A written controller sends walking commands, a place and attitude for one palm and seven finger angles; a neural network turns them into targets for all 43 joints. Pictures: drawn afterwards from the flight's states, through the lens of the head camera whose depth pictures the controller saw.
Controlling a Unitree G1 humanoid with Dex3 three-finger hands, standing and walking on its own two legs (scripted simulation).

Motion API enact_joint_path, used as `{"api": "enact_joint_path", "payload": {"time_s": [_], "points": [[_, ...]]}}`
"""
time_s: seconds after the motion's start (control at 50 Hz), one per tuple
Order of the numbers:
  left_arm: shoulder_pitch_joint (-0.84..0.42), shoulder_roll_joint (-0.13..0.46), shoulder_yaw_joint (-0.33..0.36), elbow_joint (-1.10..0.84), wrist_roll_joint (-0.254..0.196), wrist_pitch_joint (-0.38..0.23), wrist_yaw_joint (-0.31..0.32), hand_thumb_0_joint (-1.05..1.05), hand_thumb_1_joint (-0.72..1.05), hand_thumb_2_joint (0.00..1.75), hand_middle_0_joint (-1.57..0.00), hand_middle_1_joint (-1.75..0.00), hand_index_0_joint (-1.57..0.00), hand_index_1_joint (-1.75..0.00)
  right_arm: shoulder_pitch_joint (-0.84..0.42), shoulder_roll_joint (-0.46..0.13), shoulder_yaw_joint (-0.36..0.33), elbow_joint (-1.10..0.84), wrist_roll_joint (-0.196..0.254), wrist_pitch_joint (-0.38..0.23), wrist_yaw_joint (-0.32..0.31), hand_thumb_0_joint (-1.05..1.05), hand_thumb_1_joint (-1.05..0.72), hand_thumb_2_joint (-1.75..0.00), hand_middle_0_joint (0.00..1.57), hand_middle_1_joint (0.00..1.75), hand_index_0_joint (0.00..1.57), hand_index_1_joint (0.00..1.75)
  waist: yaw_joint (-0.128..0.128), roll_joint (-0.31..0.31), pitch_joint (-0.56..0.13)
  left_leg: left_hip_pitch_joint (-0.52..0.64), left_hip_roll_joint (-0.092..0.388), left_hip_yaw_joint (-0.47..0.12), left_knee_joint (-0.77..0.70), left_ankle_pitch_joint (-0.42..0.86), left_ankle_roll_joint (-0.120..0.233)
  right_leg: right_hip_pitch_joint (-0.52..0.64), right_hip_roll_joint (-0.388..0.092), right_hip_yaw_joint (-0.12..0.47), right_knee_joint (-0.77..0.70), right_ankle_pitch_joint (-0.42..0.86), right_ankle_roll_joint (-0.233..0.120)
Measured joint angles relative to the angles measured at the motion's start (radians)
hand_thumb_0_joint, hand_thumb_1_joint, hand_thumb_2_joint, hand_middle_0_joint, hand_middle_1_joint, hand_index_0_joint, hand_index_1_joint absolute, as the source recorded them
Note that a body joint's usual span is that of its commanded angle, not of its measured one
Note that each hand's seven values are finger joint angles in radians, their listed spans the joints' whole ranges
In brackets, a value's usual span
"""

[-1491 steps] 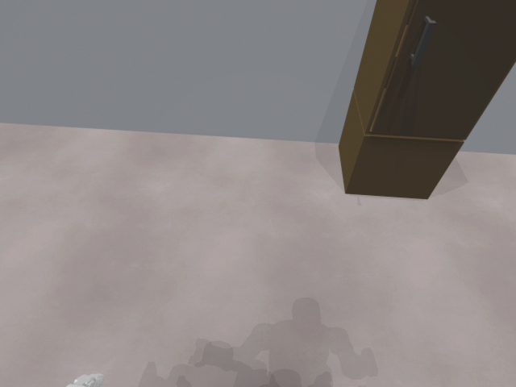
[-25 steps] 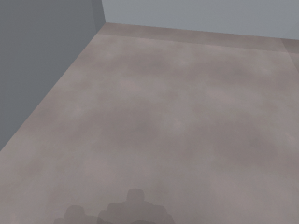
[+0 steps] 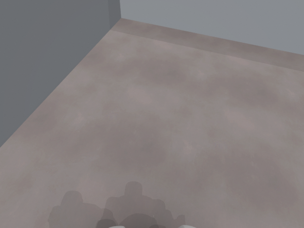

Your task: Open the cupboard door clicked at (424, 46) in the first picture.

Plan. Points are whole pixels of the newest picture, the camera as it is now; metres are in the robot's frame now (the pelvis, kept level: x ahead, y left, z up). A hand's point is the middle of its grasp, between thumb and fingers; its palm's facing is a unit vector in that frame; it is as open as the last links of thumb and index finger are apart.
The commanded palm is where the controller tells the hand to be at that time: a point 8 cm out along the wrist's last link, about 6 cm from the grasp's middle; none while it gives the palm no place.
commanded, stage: turn to face it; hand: left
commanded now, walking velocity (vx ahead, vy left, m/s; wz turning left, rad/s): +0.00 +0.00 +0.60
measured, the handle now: out of the picture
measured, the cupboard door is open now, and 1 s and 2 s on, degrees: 45 45 45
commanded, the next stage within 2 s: none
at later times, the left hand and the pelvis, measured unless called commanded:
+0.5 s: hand out of the picture +0.10 +0.20 -0.19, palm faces +0.33 -0.92 -0.22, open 7.4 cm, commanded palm none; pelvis +0.10 -0.01 -0.01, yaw +19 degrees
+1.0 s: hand out of the picture +0.09 +0.14 -0.16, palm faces +0.60 -0.77 -0.23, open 7.4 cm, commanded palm none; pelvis +0.16 -0.05 +0.01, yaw +38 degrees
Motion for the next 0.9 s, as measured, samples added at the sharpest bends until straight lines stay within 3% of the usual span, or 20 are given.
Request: {"api": "enact_joint_path", "payload": {"time_s": [0.12,0.14,0.18,0.22,0.26,0.38,0.42,0.44,0.5,0.56,0.62,0.72,0.74,0.76,0.8,0.86,0.9], "points": [[-0.095,0.008,0.010,-0.111,0.000,-0.008,-0.002,0.00,0.91,0.90,-0.20,-0.30,-0.20,-0.30,0.052,-0.032,-0.007,0.025,0.001,0.069,0.013,0.00,-0.93,-0.89,0.20,0.30,0.21,0.30,-0.014,0.030,-0.014,0.009,-0.017,-0.089,0.030,-0.045,-0.031,0.046,0.004,0.004,-0.395,0.137,0.018],[-0.096,0.018,0.011,-0.129,0.004,-0.015,0.000,0.00,0.91,0.90,-0.20,-0.30,-0.20,-0.30,0.059,-0.032,-0.010,0.023,0.003,0.081,0.017,0.00,-0.93,-0.90,0.20,0.30,0.21,0.30,-0.010,0.012,-0.023,-0.009,-0.029,-0.087,0.077,-0.101,-0.036,0.058,-0.013,0.007,-0.445,0.178,-0.004],[-0.107,0.013,0.010,-0.144,0.007,-0.013,0.006,0.00,0.91,0.90,-0.20,-0.30,-0.20,-0.30,0.050,-0.048,-0.022,0.024,0.005,0.105,0.024,0.00,-0.92,-0.90,0.20,0.30,0.21,0.30,-0.014,0.026,-0.017,-0.069,-0.026,-0.096,0.275,-0.243,-0.042,0.063,-0.019,-0.023,-0.407,0.168,-0.030],[-0.103,0.005,0.006,-0.153,0.008,-0.004,0.014,0.00,0.91,0.90,-0.20,-0.30,-0.20,-0.30,0.036,-0.062,-0.033,0.019,0.005,0.120,0.029,0.01,-0.92,-0.90,0.20,0.30,0.20,0.30,-0.023,0.035,-0.015,-0.128,-0.017,-0.082,0.470,-0.262,-0.051,0.098,-0.028,-0.056,-0.424,0.145,-0.033],[-0.094,0.003,0.004,-0.154,0.009,0.001,0.020,0.00,0.91,0.90,-0.20,-0.30,-0.20,-0.30,0.022,-0.068,-0.036,0.006,0.005,0.124,0.033,0.01,-0.92,-0.90,0.20,0.30,0.20,0.30,-0.032,0.025,-0.015,-0.153,-0.002,-0.055,0.540,-0.253,-0.065,0.137,-0.042,-0.084,-0.467,0.146,-0.027],[-0.068,0.015,-0.002,-0.151,0.010,-0.003,0.014,0.00,0.90,0.90,-0.20,-0.30,-0.20,-0.30,-0.037,-0.074,-0.022,-0.053,0.011,0.109,0.045,0.01,-0.91,-0.90,0.19,0.30,0.20,0.30,-0.019,-0.026,0.015,-0.077,0.002,0.021,0.233,-0.204,-0.074,0.200,-0.096,-0.156,-0.498,0.120,-0.006],[-0.049,0.025,0.000,-0.152,0.005,0.001,0.010,0.00,0.90,0.90,-0.20,-0.30,-0.20,-0.30,-0.057,-0.083,-0.018,-0.078,0.009,0.101,0.050,0.01,-0.91,-0.90,0.19,0.30,0.20,0.30,-0.012,-0.031,0.023,-0.027,-0.006,0.039,0.090,-0.093,-0.062,0.194,-0.113,-0.175,-0.440,0.079,0.008],[-0.034,0.027,0.002,-0.154,0.000,0.007,0.007,0.00,0.90,0.90,-0.21,-0.30,-0.21,-0.30,-0.062,-0.095,-0.017,-0.095,0.005,0.093,0.053,0.01,-0.91,-0.90,0.19,0.30,0.20,0.30,-0.010,-0.016,0.018,-0.011,0.002,0.029,0.044,-0.006,-0.032,0.165,-0.113,-0.180,-0.372,0.056,0.019],[-0.040,0.065,0.012,-0.144,-0.003,0.049,0.015,0.00,0.90,0.90,-0.20,-0.30,-0.20,-0.30,-0.087,-0.084,-0.013,-0.116,0.003,0.073,0.042,0.01,-0.91,-0.90,0.19,0.30,0.20,0.30,-0.009,-0.031,0.031,-0.041,-0.006,0.005,0.119,-0.082,0.011,0.031,-0.079,-0.055,-0.057,-0.106,0.046],[-0.063,0.088,0.022,-0.140,-0.003,0.067,0.017,0.00,0.91,0.90,-0.20,-0.30,-0.20,-0.30,-0.078,-0.075,-0.009,-0.125,0.002,0.072,0.028,0.00,-0.91,-0.90,0.20,0.30,0.20,0.30,-0.005,-0.021,0.033,-0.024,-0.007,-0.034,0.082,-0.083,-0.005,-0.053,-0.039,0.007,0.069,-0.063,0.056],[-0.081,0.093,0.025,-0.162,-0.004,0.066,0.011,0.00,0.91,0.90,-0.20,-0.30,-0.20,-0.30,-0.067,-0.076,-0.006,-0.117,0.000,0.081,0.025,0.00,-0.91,-0.90,0.20,0.30,0.20,0.30,0.001,0.001,0.035,0.001,-0.010,-0.074,0.030,-0.054,-0.015,-0.066,-0.019,0.033,-0.004,-0.017,0.057],[-0.091,0.086,0.018,-0.202,-0.006,0.048,0.006,0.00,0.91,0.90,-0.20,-0.30,-0.20,-0.30,-0.049,-0.082,-0.015,-0.105,-0.001,0.106,0.031,0.01,-0.90,-0.90,0.20,0.30,0.21,0.30,-0.004,0.042,0.028,0.003,-0.015,-0.149,0.029,-0.053,-0.045,0.025,0.017,0.035,-0.297,0.067,0.045],[-0.084,0.087,0.016,-0.213,-0.005,0.040,0.005,0.00,0.91,0.90,-0.20,-0.30,-0.20,-0.30,-0.043,-0.083,-0.018,-0.106,0.002,0.112,0.032,0.01,-0.90,-0.90,0.20,0.30,0.21,0.30,-0.005,0.043,0.021,-0.008,-0.023,-0.161,0.050,-0.064,-0.053,0.062,0.018,0.031,-0.387,0.105,0.039],[-0.074,0.090,0.015,-0.223,0.000,0.028,0.007,0.00,0.91,0.90,-0.20,-0.30,-0.20,-0.30,-0.039,-0.082,-0.022,-0.107,0.007,0.118,0.035,0.01,-0.90,-0.90,0.20,0.30,0.21,0.30,0.000,0.031,0.012,-0.032,-0.036,-0.160,0.097,-0.112,-0.054,0.076,0.006,0.033,-0.442,0.165,0.007],[-0.072,0.069,0.007,-0.222,0.006,0.021,0.014,0.00,0.91,0.90,-0.20,-0.30,-0.20,-0.30,-0.048,-0.098,-0.035,-0.102,0.009,0.131,0.039,0.01,-0.90,-0.90,0.20,0.30,0.21,0.30,-0.004,0.052,0.022,-0.096,-0.047,-0.161,0.301,-0.254,-0.051,0.073,-0.005,0.003,-0.401,0.151,-0.026],[-0.051,0.039,-0.003,-0.217,0.007,0.024,0.022,0.00,0.90,0.90,-0.20,-0.30,-0.20,-0.30,-0.062,-0.110,-0.044,-0.093,0.007,0.143,0.045,0.01,-0.91,-0.90,0.20,0.30,0.20,0.30,-0.010,0.058,0.030,-0.161,-0.042,-0.117,0.555,-0.269,-0.063,0.112,-0.025,-0.034,-0.431,0.127,-0.029],[-0.038,0.028,-0.008,-0.209,0.009,0.025,0.023,0.00,0.90,0.90,-0.20,-0.30,-0.20,-0.30,-0.070,-0.104,-0.042,-0.092,0.009,0.144,0.049,0.01,-0.91,-0.90,0.20,0.30,0.20,0.30,-0.014,0.040,0.033,-0.154,-0.031,-0.080,0.553,-0.266,-0.075,0.139,-0.042,-0.055,-0.470,0.140,-0.025]]}}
